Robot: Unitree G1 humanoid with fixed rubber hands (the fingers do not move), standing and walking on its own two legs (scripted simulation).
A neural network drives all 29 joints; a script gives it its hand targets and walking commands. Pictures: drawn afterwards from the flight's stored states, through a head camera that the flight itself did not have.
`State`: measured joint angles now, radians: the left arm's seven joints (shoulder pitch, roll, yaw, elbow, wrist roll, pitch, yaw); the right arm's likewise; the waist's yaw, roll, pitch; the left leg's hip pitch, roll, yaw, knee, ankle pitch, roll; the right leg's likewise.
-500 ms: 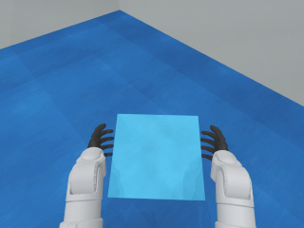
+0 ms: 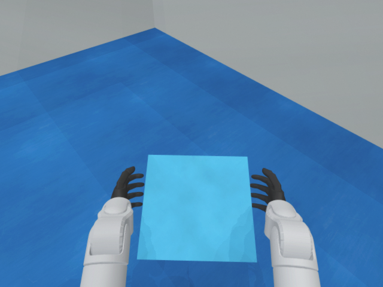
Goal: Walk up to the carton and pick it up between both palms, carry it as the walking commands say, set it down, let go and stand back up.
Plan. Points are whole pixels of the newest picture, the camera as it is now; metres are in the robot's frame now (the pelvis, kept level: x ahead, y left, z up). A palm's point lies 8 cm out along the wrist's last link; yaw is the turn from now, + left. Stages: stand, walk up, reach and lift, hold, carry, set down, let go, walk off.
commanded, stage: carry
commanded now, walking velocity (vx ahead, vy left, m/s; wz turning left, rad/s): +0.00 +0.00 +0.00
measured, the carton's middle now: (196, 210) +0.31 +0.00 -0.06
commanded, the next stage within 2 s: none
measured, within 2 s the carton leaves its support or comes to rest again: neither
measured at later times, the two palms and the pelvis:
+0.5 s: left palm (114, 201) +0.28 +0.17 +0.04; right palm (268, 205) +0.28 -0.14 +0.05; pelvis +0.00 +0.02 +0.00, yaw +0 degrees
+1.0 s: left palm (113, 214) +0.25 +0.17 +0.05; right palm (275, 217) +0.25 -0.15 +0.05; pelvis -0.03 +0.01 +0.00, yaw +0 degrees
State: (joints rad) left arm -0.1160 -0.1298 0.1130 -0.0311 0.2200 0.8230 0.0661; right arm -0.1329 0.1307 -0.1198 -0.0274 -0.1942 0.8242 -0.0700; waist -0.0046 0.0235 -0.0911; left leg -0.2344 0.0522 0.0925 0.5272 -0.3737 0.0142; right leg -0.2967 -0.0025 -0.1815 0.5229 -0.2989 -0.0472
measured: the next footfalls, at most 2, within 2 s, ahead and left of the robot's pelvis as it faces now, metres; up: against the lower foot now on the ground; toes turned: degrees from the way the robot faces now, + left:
none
